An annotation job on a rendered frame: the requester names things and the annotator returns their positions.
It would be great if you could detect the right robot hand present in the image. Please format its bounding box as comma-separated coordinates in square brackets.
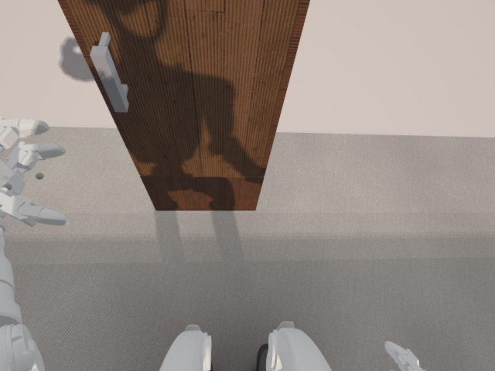
[384, 341, 426, 371]

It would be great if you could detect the left robot thigh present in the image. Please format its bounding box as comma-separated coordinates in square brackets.
[159, 331, 211, 371]

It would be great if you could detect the robot left upper arm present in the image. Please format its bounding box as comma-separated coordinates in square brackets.
[0, 324, 45, 371]

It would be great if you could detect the handle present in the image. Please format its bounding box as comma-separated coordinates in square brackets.
[90, 32, 129, 113]

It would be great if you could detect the cupboard door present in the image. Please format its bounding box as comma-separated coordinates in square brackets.
[66, 0, 300, 178]

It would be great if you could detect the robot left forearm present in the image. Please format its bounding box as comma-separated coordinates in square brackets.
[0, 217, 22, 328]

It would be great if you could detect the left robot hand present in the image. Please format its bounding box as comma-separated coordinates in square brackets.
[0, 116, 69, 227]

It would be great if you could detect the robot right shin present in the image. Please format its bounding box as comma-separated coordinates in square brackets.
[266, 322, 295, 371]

